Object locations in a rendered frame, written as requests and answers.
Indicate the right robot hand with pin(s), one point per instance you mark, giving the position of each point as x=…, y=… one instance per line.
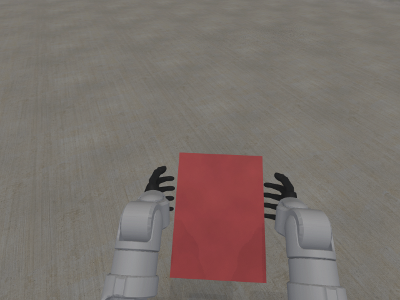
x=287, y=190

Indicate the left robot forearm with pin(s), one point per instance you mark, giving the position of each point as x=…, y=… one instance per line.
x=133, y=273

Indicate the right robot forearm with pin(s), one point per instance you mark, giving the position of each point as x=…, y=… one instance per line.
x=313, y=271

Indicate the carton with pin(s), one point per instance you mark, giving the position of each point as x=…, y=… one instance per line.
x=219, y=231

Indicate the left robot hand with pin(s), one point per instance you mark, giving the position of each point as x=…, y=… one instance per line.
x=155, y=181

